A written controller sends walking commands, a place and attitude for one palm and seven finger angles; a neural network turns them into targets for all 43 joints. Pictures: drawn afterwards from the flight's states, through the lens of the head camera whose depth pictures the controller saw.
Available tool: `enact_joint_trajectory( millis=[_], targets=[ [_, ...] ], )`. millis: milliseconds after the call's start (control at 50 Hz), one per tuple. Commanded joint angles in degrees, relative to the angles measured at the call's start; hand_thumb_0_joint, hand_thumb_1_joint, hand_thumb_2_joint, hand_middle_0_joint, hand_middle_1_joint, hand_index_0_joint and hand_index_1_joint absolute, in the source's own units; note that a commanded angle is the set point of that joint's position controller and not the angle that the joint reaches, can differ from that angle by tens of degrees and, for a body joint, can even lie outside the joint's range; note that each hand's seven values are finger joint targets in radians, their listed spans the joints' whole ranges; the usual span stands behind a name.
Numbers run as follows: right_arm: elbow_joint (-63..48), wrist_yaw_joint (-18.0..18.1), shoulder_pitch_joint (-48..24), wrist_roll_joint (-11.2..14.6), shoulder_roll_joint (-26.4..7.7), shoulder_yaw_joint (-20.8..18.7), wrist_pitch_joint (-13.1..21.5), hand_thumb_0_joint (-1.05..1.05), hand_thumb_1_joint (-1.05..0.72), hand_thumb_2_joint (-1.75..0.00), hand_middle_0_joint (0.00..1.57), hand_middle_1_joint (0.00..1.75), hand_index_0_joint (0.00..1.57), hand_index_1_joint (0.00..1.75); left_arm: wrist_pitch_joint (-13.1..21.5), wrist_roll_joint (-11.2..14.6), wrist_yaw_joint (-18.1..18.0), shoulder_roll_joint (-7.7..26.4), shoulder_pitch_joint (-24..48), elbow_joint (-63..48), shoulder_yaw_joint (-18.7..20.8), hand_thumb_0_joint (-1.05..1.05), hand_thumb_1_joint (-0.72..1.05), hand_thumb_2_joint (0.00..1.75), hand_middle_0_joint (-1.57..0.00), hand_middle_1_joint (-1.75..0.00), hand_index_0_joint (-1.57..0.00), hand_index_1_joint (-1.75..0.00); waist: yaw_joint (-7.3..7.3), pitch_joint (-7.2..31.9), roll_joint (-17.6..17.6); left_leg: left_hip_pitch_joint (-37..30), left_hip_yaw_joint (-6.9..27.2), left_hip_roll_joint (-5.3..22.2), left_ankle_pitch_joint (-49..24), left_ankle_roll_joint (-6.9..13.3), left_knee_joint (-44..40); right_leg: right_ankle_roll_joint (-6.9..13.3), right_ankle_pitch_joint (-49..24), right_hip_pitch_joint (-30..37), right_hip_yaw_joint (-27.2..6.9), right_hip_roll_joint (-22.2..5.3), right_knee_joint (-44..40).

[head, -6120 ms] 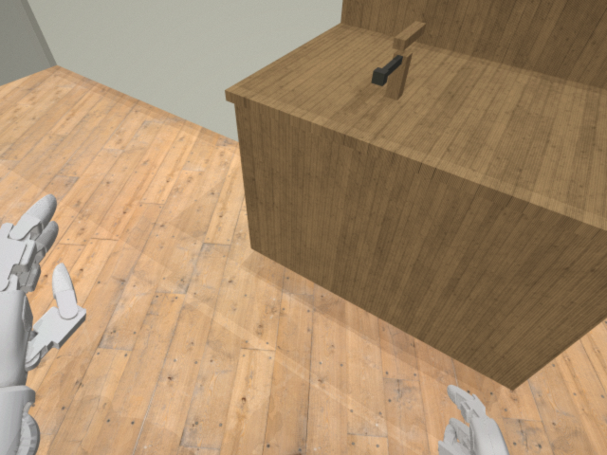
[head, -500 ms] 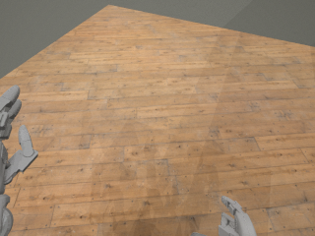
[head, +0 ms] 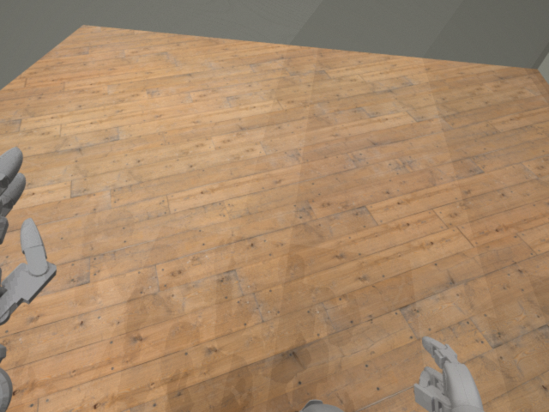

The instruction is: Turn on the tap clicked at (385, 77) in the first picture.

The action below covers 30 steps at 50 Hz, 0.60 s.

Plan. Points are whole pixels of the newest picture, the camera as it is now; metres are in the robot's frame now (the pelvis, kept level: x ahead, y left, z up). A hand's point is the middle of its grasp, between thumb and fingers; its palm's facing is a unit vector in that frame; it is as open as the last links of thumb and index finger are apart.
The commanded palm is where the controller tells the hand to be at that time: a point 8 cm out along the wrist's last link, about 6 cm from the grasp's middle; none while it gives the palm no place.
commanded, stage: turn to face it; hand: left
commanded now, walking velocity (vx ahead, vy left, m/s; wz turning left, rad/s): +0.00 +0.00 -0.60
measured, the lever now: out of the picture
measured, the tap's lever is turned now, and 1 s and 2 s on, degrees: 0 0 0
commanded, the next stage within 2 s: none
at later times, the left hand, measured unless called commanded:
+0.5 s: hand (197, 288) +0.20 +0.10 +0.19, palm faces +0.09 -0.83 -0.55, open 7.4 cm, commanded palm +0.16 +0.16 +0.19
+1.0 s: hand (337, 368) +0.14 -0.03 +0.18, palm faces -0.17 -0.84 -0.52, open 7.4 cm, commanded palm +0.12 +0.05 +0.19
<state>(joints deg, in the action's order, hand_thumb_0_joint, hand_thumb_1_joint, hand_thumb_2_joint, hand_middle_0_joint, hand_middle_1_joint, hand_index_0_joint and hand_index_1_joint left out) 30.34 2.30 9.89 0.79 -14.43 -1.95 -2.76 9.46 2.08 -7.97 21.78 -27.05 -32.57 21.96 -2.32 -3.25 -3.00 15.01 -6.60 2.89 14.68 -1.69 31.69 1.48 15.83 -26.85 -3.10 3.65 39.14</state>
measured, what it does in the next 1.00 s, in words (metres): walks backwards, turning right: right foot, then left foot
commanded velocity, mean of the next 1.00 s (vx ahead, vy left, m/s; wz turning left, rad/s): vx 0.00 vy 0.00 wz -0.60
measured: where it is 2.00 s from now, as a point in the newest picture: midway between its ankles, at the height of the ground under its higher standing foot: outside the picture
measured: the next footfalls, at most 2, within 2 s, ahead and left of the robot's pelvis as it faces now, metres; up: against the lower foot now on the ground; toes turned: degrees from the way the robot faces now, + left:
right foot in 0.22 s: +0.02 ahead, -0.16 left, +0.00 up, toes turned -14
left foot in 0.58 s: +0.00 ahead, +0.07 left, +0.00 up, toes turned -15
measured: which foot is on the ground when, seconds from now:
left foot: down 0.00-0.24, up 0.26-0.56, down 0.58-0.86, up 0.88-1.00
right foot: up 0.00-0.20, down 0.22-0.62, up 0.64-0.82, down 0.84-1.00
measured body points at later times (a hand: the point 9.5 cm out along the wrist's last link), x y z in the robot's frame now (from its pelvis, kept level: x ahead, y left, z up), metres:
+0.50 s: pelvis -0.08 -0.06 +0.00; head -0.03 -0.09 +0.45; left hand +0.19 +0.14 +0.22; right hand +0.00 -0.34 -0.10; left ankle -0.03 +0.08 -0.69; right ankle -0.02 -0.15 -0.73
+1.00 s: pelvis -0.17 -0.08 +0.00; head -0.14 -0.14 +0.44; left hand +0.15 +0.02 +0.21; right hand -0.15 -0.36 -0.12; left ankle -0.09 +0.06 -0.64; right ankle -0.14 -0.18 -0.73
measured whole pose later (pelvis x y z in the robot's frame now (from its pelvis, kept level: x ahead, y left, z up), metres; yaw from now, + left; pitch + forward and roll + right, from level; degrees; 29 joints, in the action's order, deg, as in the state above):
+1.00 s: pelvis -0.17 -0.08 +0.00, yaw -35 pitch -2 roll +2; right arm 32.5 -0.3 7.3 1.3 -11.4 0.4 -2.3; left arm 10.6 3.1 -7.1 22.0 -27.0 -32.2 22.2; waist 0.1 -9.6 3.0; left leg 28.9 -1.1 5.5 25.4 -5.8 68.6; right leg 5.1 12.8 -22.3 2.9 2.1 36.7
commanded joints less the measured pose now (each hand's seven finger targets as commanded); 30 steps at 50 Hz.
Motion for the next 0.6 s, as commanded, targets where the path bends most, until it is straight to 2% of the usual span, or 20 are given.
enact_joint_trajectory(
  millis=[0,20,60,80,120,160,180,200,220,240,260,280,300,360,440,460,520,540,560,580],
  targets=[
    [-8.7,-0.2,-4.1,-0.1,-3.7,-1.4,4.2,0.00,-0.90,-0.90,0.20,0.30,0.20,0.30,5.1,-1.5,-0.5,7.9,7.0,-10.4,4.4,0.00,0.90,0.90,-0.20,-0.30,-0.20,-0.30,1.23,0.2,17.9,6.2,12.9,22.8,5.9,10.8,-18.0,-4.1,10.2,-3.9,1.0,-5.6,29.9],
    [-8.3,-0.7,-3.7,0.5,-4.1,-1.5,4.7,0.00,-0.90,-0.90,0.20,0.30,0.20,0.30,5.0,-1.2,-0.4,6.7,7.1,-9.6,2.9,0.00,0.90,0.90,-0.20,-0.30,-0.20,-0.30,0.94,-0.1,17.3,4.3,7.4,20.7,1.6,9.1,-15.5,-4.6,10.4,-4.3,3.2,-6.1,25.9],
    [-8.3,-1.2,-2.2,0.9,-4.7,-1.6,5.8,0.00,-0.90,-0.90,0.20,0.30,0.20,0.30,5.0,-1.0,-0.4,6.5,8.9,-10.4,2.2,0.00,0.90,0.90,-0.20,-0.30,-0.20,-0.30,1.26,0.2,18.1,3.6,1.7,18.9,-2.6,6.2,-13.6,-5.2,9.6,-0.1,7.3,-5.7,16.3],
    [-8.2,-1.3,-1.3,0.7,-5.1,-1.6,6.3,0.00,-0.90,-0.90,0.20,0.30,0.20,0.30,5.0,-0.8,-0.4,6.2,8.4,-9.5,1.6,0.00,0.90,0.90,-0.20,-0.30,-0.20,-0.30,1.82,0.8,18.0,3.9,2.5,19.2,-3.8,5.8,-12.8,-5.4,10.4,2.6,8.3,-5.4,12.3],
    [-8.2,-1.7,-0.3,0.5,-5.5,-1.8,7.2,0.00,-0.90,-0.90,0.20,0.30,0.20,0.30,4.8,-0.6,-0.3,6.7,8.8,-8.4,2.2,0.00,0.90,0.90,-0.20,-0.30,-0.20,-0.30,1.75,2.5,18.0,1.9,0.7,18.9,-6.6,4.6,-9.1,-5.4,10.2,6.8,10.4,-4.3,4.3],
    [-8.1,-1.8,0.3,0.5,-5.4,-1.7,7.8,0.00,-0.90,-0.90,0.20,0.30,0.20,0.30,4.2,-0.8,-0.3,7.6,8.1,-7.4,3.1,0.00,0.90,0.90,-0.20,-0.30,-0.20,-0.30,1.44,4.7,16.6,1.7,-1.7,17.0,-7.1,2.4,-1.9,-5.0,3.7,13.0,12.2,-2.7,-4.8],
    [-8.2,-2.1,0.5,0.6,-5.0,-1.4,7.9,0.00,-0.90,-0.90,0.20,0.30,0.20,0.30,4.3,-0.7,-0.3,7.9,9.2,-8.0,3.3,0.00,0.90,0.90,-0.20,-0.30,-0.20,-0.30,1.47,5.8,13.3,3.4,-2.1,15.5,-5.6,1.2,3.8,-3.9,-0.9,17.3,10.3,-4.2,-10.1],
    [-8.0,-2.2,0.6,0.9,-3.7,-1.3,8.0,0.00,-0.90,-0.90,0.20,0.30,0.20,0.30,4.7,-0.9,-0.6,10.4,9.2,-7.6,5.4,0.00,0.90,0.90,-0.20,-0.30,-0.20,-0.30,1.47,7.3,2.7,6.2,-4.4,10.9,1.0,-0.9,14.2,-0.4,-11.9,19.8,1.3,-10.3,-14.5],
    [-9.3,-1.8,-2.0,0.5,-1.9,-0.3,7.8,0.00,-0.90,-0.90,0.20,0.30,0.20,0.30,5.2,-0.5,-1.4,14.4,7.5,-7.7,9.4,0.00,0.90,0.90,-0.20,-0.30,-0.20,-0.30,0.08,7.8,-11.8,18.8,-2.9,3.5,21.2,-3.3,27.1,6.1,-35.3,24.5,-17.3,-20.7,-16.1],
    [-9.3,-1.6,-4.1,1.0,-2.4,-1.1,7.2,0.00,-0.90,-0.90,0.20,0.30,0.20,0.30,4.1,1.2,-1.4,13.5,4.9,-7.6,9.7,0.00,0.90,0.90,-0.20,-0.30,-0.20,-0.30,-0.70,11.6,-15.1,18.3,5.3,3.1,20.0,-3.2,35.3,7.2,-32.3,21.9,-23.0,-22.8,-18.1],
    [-9.5,-1.9,-5.4,0.8,-2.2,-0.6,6.1,0.00,-0.90,-0.90,0.20,0.30,0.20,0.30,3.6,1.3,-1.3,14.0,1.0,-8.9,11.0,0.00,0.90,0.90,-0.20,-0.30,-0.20,-0.30,-0.16,12.3,-9.5,20.5,8.2,3.6,17.5,-3.4,39.1,8.8,-28.5,24.0,-24.5,-23.0,-16.3],
    [-8.5,-1.9,-4.9,0.4,-0.9,0.5,4.7,0.00,-0.90,-0.90,0.20,0.30,0.20,0.30,4.1,1.9,-1.3,13.1,-1.5,-11.0,11.1,0.00,0.90,0.90,-0.20,-0.30,-0.20,-0.30,0.43,13.1,-5.1,21.5,8.9,4.1,13.6,-3.6,40.8,9.0,-26.5,25.8,-19.2,-21.2,-14.4],
    [-7.9,-2.1,-5.4,0.4,-0.9,0.8,3.9,0.00,-0.90,-0.90,0.20,0.30,0.20,0.30,4.5,2.0,-1.4,12.4,-2.1,-12.5,11.2,0.00,0.90,0.90,-0.20,-0.30,-0.20,-0.30,0.88,13.9,-3.1,20.9,8.2,3.9,12.0,-4.0,39.2,8.6,-27.0,25.8,-15.6,-19.6,-14.1],
    [-7.3,-1.6,-5.9,0.3,-1.5,0.1,2.9,0.00,-0.90,-0.90,0.20,0.30,0.20,0.30,4.9,2.0,-1.7,12.0,-2.8,-13.8,11.3,0.00,0.90,0.90,-0.20,-0.30,-0.20,-0.30,1.51,14.0,-3.1,15.0,6.7,3.7,10.7,-3.9,28.3,8.1,-22.1,21.8,-12.3,-18.1,-16.1],
    [-7.5,-1.3,-5.2,0.0,-2.8,-0.7,2.3,0.00,-0.90,-0.90,0.20,0.30,0.20,0.30,4.4,1.7,-2.0,11.6,-5.2,-10.2,11.4,0.00,0.90,0.90,-0.20,-0.30,-0.20,-0.30,0.07,12.6,-4.6,8.2,3.9,0.7,11.6,-2.8,14.7,8.7,-8.7,15.6,-16.9,-16.5,-19.8],
    [-7.7,-1.4,-5.2,0.4,-3.1,-0.8,2.2,0.00,-0.90,-0.90,0.20,0.30,0.20,0.30,4.0,1.7,-1.9,10.2,-5.1,-9.3,9.6,0.00,0.90,0.90,-0.20,-0.30,-0.20,-0.30,0.15,11.8,-5.2,6.6,4.5,0.6,12.0,-2.5,11.6,8.4,-6.9,14.6,-17.9,-16.7,-19.8],
    [-7.8,-1.2,-2.9,0.5,-3.9,-0.6,1.9,0.00,-0.90,-0.90,0.20,0.30,0.20,0.30,3.8,1.1,-1.7,10.0,-2.9,-8.9,8.4,0.00,0.90,0.90,-0.20,-0.30,-0.20,-0.30,1.12,11.7,-3.9,-3.4,3.3,0.3,8.2,-1.0,-2.1,4.9,-0.1,8.6,-17.5,-13.6,-19.4],
    [-8.0,-1.1,-2.1,0.4,-4.4,-0.9,1.9,0.00,-0.90,-0.90,0.20,0.30,0.20,0.30,4.0,1.0,-1.4,9.6,-1.1,-9.8,7.4,0.00,0.90,0.90,-0.20,-0.30,-0.20,-0.30,1.64,10.8,-1.7,-7.9,3.7,2.0,6.9,0.1,-7.7,2.9,2.3,5.0,-16.5,-11.6,-17.1],
    [-8.6,-0.6,-2.4,0.4,-5.2,-1.4,2.2,0.00,-0.90,-0.90,0.20,0.30,0.20,0.30,4.3,0.8,-1.1,9.8,0.9,-11.8,6.6,0.00,0.90,0.90,-0.20,-0.30,-0.20,-0.30,1.66,8.8,4.3,-10.5,8.9,7.7,7.5,2.6,-12.8,1.0,4.4,-0.1,-13.6,-7.7,-10.6],
    [-9.4,-0.3,-3.5,0.1,-6.3,-1.7,2.5,0.00,-0.90,-0.90,0.20,0.30,0.20,0.30,4.9,0.4,-0.7,10.0,2.3,-12.3,7.1,0.00,0.90,0.90,-0.20,-0.30,-0.20,-0.30,0.96,6.8,15.6,-12.2,16.7,17.4,1.5,6.9,-15.5,-1.8,9.5,-6.8,-6.5,-1.7,1.7]
  ],
)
